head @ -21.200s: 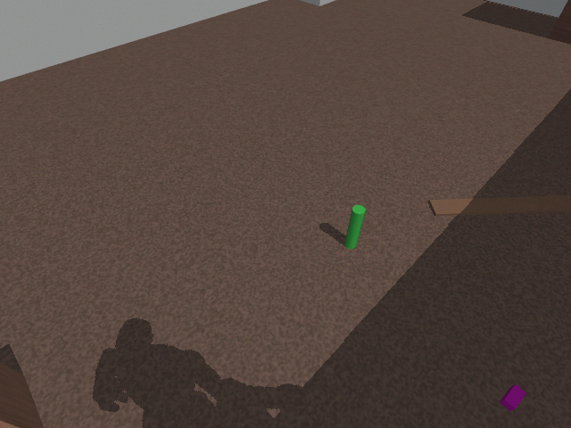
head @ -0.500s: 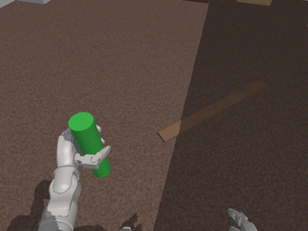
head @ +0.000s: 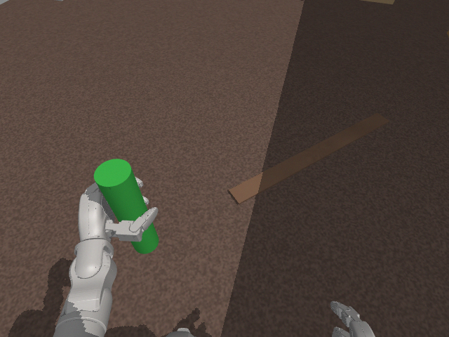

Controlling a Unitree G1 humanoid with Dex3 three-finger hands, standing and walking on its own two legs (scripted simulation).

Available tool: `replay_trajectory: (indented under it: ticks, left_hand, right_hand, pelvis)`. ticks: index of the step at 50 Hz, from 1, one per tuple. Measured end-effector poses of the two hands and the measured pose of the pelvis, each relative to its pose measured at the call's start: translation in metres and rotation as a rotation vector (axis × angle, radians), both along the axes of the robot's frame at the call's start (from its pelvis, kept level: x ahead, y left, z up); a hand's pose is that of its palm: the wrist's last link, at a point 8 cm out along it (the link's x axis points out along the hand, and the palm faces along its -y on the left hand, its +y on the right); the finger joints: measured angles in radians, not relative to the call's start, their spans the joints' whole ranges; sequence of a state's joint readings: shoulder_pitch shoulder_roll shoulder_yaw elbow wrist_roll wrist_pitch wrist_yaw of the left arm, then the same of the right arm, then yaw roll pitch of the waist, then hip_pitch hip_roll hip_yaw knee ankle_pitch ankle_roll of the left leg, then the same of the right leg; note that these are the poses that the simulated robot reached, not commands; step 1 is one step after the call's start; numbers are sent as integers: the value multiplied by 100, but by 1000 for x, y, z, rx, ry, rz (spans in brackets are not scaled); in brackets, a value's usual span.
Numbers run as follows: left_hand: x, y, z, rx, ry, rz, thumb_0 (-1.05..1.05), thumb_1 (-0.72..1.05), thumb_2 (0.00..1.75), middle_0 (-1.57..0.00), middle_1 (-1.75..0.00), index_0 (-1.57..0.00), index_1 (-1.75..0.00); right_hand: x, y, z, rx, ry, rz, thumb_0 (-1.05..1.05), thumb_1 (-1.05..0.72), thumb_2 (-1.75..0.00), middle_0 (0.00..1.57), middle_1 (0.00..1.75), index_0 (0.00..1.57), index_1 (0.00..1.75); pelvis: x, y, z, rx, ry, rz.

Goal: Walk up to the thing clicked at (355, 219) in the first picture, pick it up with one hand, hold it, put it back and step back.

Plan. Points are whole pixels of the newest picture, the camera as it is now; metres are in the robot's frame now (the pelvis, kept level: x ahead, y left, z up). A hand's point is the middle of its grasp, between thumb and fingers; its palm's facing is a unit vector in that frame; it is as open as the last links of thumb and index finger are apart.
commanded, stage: hold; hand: left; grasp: from the side
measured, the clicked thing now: (132, 213) +0.33 +0.18 +0.04
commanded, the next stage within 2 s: crouch in 0.42 s
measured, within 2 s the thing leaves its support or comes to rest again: neither
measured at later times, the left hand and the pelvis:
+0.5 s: hand (132, 206) +0.33 +0.17 +0.05, palm faces +0.17 -0.99 -0.03, open 8.2 cm; pelvis +0.01 +0.00 +0.00, yaw +0 degrees
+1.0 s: hand (141, 229) +0.35 +0.19 -0.07, palm faces +0.21 -0.98 -0.02, open 8.2 cm; pelvis -0.02 +0.00 -0.07, yaw -1 degrees
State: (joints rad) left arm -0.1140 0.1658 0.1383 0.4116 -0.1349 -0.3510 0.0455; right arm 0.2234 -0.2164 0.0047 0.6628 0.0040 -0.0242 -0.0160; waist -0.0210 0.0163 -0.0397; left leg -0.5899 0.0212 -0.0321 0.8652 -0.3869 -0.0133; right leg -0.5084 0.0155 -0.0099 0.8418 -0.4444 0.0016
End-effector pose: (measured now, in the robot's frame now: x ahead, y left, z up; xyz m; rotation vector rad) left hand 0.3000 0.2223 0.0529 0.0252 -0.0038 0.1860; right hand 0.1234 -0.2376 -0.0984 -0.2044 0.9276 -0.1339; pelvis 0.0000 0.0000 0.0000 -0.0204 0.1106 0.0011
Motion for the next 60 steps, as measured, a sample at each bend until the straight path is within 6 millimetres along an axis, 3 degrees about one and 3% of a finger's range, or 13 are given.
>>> replay_trajectory:
  ticks: [10,22,35,42,47,54,60]
  left_hand:
    - [-7,-1,-6,-2,25,-14,0,-23,108,-89,-117,-87,-117]
    - [-1,1,5,6,-6,-10,0,-23,108,-89,-116,-87,-117]
    - [3,-1,-10,-20,24,1,0,-24,108,-90,-115,-88,-116]
    - [3,5,-50,-18,61,22,0,-24,108,-90,-115,-88,-115]
    - [9,10,-93,-19,60,29,0,-23,108,-90,-115,-88,-116]
    - [31,20,-166,-1,8,31,0,-23,108,-90,-115,-88,-115]
    - [49,29,-225,0,-11,52,0,-23,108,-90,-115,-88,-115]
  right_hand:
    - [3,-1,1,1,-2,2,1,-93,-91,20,30,20,29]
    - [8,2,2,6,-11,4,1,-93,-91,20,30,20,29]
    - [1,-2,0,-1,8,-2,1,-91,-91,20,30,20,29]
    - [-9,-7,-16,-16,47,11,1,-89,-91,20,30,20,29]
    - [-22,-15,-43,-41,91,27,1,-89,-90,20,30,20,29]
    - [-42,-25,-109,-79,160,35,1,-89,-90,20,30,20,29]
    - [-57,-22,-173,-62,233,43,1,-90,-91,20,30,20,29]
  pelvis:
    - [2,1,0,-1,3,0]
    - [6,1,1,-2,-1,1]
    - [3,1,-1,-1,16,-2]
    - [-7,0,-16,-3,78,-1]
    - [-16,-1,-42,-10,165,-2]
    - [-28,1,-108,-26,313,-17]
    - [-38,2,-164,-32,401,-35]
